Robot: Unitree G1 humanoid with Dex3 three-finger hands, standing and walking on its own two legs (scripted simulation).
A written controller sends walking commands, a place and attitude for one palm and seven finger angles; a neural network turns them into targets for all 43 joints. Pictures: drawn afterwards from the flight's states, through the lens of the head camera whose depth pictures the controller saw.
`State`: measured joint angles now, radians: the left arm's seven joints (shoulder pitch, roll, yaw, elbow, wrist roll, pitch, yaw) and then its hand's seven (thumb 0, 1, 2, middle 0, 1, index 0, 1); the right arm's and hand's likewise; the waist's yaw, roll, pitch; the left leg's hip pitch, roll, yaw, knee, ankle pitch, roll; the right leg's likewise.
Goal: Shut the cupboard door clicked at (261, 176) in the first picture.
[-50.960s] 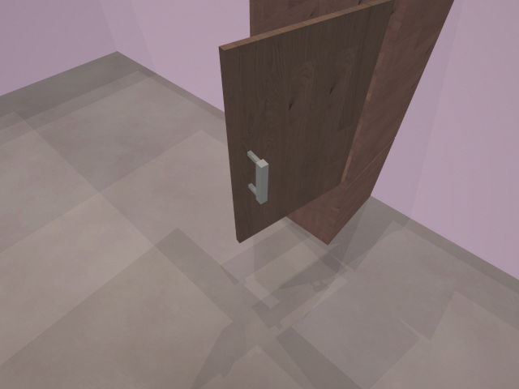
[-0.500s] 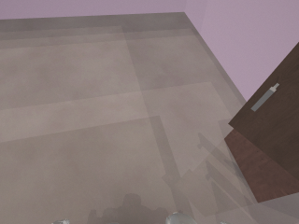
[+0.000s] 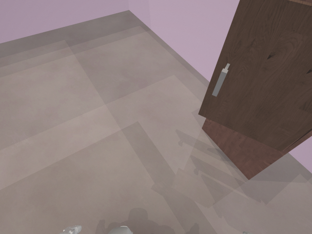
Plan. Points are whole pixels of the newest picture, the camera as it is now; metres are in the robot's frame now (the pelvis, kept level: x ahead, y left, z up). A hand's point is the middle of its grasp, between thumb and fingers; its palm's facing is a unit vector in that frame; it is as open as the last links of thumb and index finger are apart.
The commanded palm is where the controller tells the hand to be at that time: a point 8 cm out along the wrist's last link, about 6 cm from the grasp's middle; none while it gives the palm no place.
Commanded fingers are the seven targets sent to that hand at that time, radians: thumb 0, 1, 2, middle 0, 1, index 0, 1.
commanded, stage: turn to face it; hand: left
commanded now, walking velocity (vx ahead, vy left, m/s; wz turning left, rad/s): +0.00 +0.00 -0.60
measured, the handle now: (221, 80) +0.67 -0.22 -0.05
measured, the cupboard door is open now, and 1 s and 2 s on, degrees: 27 27 27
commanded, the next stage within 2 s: take the last steps up to it in 0.74 s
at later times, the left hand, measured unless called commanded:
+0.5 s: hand (110, 215) +0.18 +0.14 -0.15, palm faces -0.27 -0.92 -0.29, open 7.4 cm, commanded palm none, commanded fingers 0.00 0.90 0.90 -0.20 -0.30 -0.20 -0.30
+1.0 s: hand (115, 207) +0.21 +0.13 -0.16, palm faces -0.40 -0.89 -0.20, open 7.4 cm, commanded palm none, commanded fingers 0.00 0.90 0.90 -0.20 -0.30 -0.20 -0.30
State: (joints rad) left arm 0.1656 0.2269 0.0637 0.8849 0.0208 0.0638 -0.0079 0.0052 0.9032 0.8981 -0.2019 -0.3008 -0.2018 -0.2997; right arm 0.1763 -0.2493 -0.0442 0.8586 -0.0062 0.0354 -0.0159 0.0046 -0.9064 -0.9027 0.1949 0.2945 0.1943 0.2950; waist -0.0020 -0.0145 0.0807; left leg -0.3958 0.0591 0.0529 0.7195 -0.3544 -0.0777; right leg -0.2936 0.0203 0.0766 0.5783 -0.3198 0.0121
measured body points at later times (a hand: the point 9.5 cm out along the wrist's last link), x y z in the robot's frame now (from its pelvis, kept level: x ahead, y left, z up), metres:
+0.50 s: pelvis +0.02 -0.03 +0.00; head +0.07 -0.07 +0.45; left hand +0.19 +0.19 -0.12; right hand +0.00 -0.30 -0.15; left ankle +0.02 +0.11 -0.66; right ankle -0.02 -0.12 -0.73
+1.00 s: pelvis +0.06 -0.02 +0.01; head +0.10 -0.02 +0.46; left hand +0.23 +0.18 -0.14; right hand +0.00 -0.25 -0.13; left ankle +0.10 +0.08 -0.73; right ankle -0.04 -0.12 -0.68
